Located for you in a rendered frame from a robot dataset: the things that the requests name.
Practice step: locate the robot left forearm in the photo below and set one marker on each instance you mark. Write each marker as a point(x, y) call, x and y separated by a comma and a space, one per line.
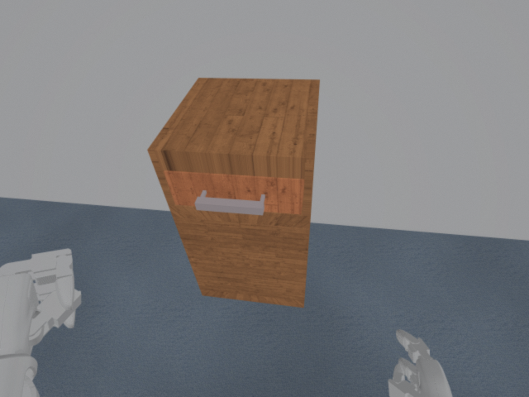
point(17, 372)

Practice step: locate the handle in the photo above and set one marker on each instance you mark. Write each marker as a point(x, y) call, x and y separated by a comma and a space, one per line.
point(226, 205)

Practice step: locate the cabinet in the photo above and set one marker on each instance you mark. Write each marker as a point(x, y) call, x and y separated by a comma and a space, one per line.
point(255, 127)

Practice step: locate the drawer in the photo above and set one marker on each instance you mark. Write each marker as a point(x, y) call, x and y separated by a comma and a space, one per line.
point(282, 195)

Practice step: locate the robot left hand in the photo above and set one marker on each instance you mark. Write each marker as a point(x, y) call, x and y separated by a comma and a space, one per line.
point(20, 296)

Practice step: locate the robot right hand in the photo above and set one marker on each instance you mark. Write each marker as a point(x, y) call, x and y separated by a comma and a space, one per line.
point(427, 376)

